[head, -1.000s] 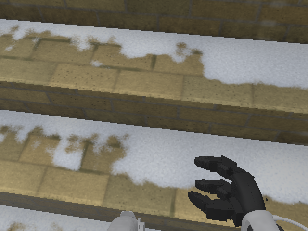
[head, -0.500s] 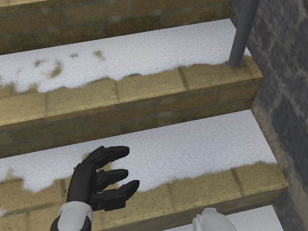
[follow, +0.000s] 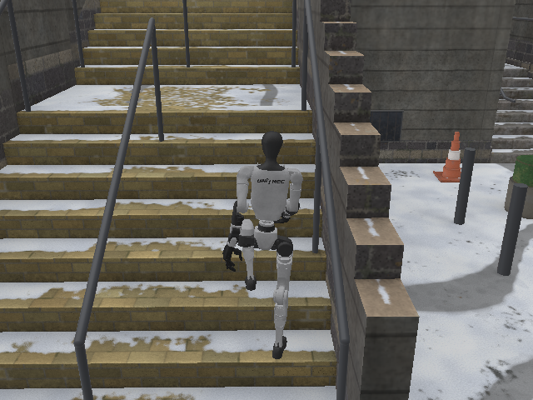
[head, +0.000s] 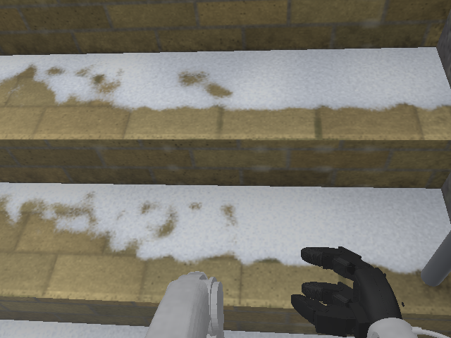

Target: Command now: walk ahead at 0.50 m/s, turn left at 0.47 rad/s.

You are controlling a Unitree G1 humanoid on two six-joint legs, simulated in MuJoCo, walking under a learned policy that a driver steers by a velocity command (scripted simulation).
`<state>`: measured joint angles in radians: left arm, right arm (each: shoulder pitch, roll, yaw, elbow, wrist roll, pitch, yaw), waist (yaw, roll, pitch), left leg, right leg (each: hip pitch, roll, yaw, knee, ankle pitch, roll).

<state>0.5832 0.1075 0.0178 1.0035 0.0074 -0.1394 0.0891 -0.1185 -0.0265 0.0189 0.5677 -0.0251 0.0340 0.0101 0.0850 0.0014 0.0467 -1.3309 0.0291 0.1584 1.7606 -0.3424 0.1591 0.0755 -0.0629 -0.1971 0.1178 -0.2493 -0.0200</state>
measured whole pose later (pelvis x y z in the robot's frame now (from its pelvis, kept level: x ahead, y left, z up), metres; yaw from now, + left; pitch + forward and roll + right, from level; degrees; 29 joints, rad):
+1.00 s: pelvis +0.56 +0.12 +0.35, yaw +28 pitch +4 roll +1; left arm 0.40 0.17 0.05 0.90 0.01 -0.13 0.03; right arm 0.03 -0.13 -0.04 0.68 -0.04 -0.02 0.04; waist 0.06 0.00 -0.01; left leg -0.66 0.04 0.02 0.87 -0.10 0.09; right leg -0.09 -0.11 -0.18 0.41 -0.32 0.00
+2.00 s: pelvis +0.79 +0.16 +0.52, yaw -3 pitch +4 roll +1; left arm 0.27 0.18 0.08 0.68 0.03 -0.01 0.08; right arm 0.22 -0.20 -0.03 0.68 -0.01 0.00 -0.02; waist 0.02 0.00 -0.08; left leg -0.55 -0.04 -0.02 0.99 -0.45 0.02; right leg -0.37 0.22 0.24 0.56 -0.23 -0.13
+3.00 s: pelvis +1.31 +0.12 +0.75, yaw -9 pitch +4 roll +3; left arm 0.52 0.12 0.04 0.96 -0.01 -0.12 0.01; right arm -0.01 -0.02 0.05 0.61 -0.02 -0.02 0.00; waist 0.05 -0.02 -0.02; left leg -0.87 0.00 0.18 1.32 -0.57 0.14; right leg -0.14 -0.07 -0.03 0.62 -0.09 -0.08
